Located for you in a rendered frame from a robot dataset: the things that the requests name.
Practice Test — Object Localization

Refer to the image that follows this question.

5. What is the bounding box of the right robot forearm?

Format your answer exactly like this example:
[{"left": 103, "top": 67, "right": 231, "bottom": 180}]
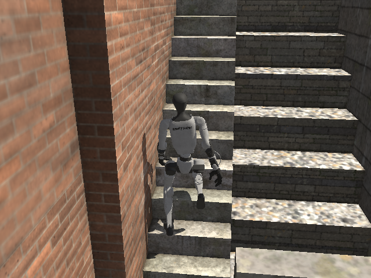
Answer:
[{"left": 205, "top": 140, "right": 219, "bottom": 170}]

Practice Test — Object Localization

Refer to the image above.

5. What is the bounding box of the left robot thigh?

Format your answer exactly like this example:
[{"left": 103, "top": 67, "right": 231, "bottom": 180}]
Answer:
[{"left": 164, "top": 160, "right": 177, "bottom": 197}]

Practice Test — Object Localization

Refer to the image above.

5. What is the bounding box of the robot thigh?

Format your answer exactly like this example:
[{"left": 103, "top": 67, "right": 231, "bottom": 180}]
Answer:
[
  {"left": 192, "top": 159, "right": 205, "bottom": 178},
  {"left": 164, "top": 160, "right": 177, "bottom": 197}
]

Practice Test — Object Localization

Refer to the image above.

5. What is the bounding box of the robot left hand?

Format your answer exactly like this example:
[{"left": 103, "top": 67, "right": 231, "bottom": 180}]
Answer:
[{"left": 158, "top": 156, "right": 172, "bottom": 166}]

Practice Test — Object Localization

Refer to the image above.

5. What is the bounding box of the robot right hand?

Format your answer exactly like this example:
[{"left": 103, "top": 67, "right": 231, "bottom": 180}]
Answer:
[{"left": 209, "top": 168, "right": 223, "bottom": 187}]

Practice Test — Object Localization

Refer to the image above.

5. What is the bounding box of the right robot upper arm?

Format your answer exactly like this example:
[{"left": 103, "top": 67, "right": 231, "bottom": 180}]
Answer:
[{"left": 194, "top": 116, "right": 210, "bottom": 149}]

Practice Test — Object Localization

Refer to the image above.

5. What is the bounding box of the right robot thigh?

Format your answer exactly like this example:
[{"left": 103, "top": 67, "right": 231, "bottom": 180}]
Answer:
[{"left": 192, "top": 159, "right": 205, "bottom": 178}]

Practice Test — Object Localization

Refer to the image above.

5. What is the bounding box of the left robot forearm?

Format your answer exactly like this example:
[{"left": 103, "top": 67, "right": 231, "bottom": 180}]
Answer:
[{"left": 157, "top": 142, "right": 165, "bottom": 159}]

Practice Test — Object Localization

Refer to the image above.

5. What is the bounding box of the left robot upper arm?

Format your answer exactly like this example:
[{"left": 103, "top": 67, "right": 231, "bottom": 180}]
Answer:
[{"left": 158, "top": 119, "right": 170, "bottom": 150}]

